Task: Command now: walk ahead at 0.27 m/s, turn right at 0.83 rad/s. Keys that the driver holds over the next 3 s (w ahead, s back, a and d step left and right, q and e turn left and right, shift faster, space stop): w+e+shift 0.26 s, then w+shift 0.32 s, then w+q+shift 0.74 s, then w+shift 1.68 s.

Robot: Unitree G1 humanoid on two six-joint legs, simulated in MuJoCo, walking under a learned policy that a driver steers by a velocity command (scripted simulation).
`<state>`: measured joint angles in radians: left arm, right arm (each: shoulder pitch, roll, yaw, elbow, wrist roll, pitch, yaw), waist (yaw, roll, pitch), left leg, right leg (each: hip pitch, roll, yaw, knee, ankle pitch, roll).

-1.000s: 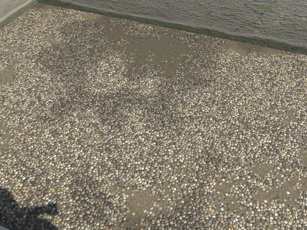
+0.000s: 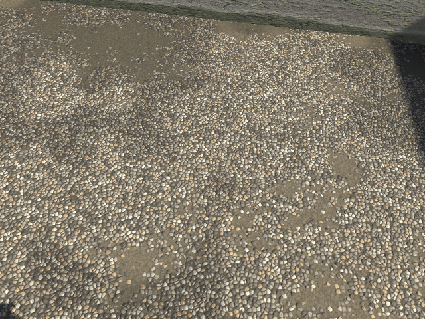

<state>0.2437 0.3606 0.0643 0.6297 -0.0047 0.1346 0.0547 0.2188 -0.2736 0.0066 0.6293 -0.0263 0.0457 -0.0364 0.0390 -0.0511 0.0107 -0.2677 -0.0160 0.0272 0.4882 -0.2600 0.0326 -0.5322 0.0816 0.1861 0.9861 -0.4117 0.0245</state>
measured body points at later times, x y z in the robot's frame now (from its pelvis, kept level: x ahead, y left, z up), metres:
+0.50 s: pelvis -0.03 -0.03 -0.02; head -0.01 -0.06 +0.43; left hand +0.25 +0.08 -0.09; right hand +0.04 -0.32 -0.12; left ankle +0.03 +0.09 -0.66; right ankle -0.03 -0.10 -0.74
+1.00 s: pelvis +0.00 -0.06 -0.02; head +0.02 -0.06 +0.43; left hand +0.28 +0.12 -0.07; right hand +0.15 -0.32 -0.10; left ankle +0.05 +0.04 -0.74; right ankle +0.01 -0.18 -0.74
